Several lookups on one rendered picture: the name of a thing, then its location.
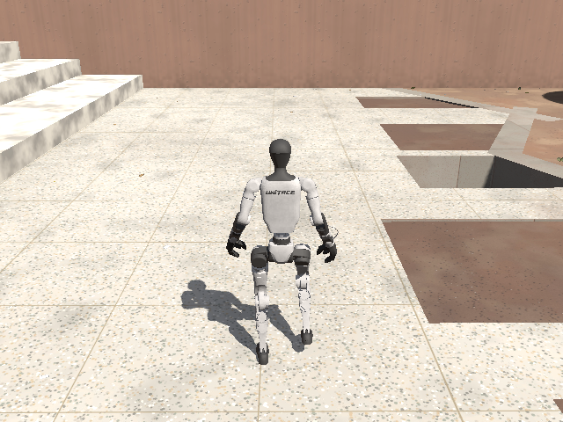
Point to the right robot upper arm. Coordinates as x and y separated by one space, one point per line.
309 186

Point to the robot left forearm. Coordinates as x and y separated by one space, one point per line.
236 230

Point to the robot right forearm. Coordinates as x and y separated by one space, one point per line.
325 233

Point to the left robot upper arm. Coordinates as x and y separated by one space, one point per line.
252 186

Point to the humanoid robot torso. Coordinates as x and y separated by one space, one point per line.
281 212

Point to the robot right hand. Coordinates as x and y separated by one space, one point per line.
332 250

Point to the robot left hand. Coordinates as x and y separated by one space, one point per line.
230 247

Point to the humanoid robot head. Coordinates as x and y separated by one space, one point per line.
280 151

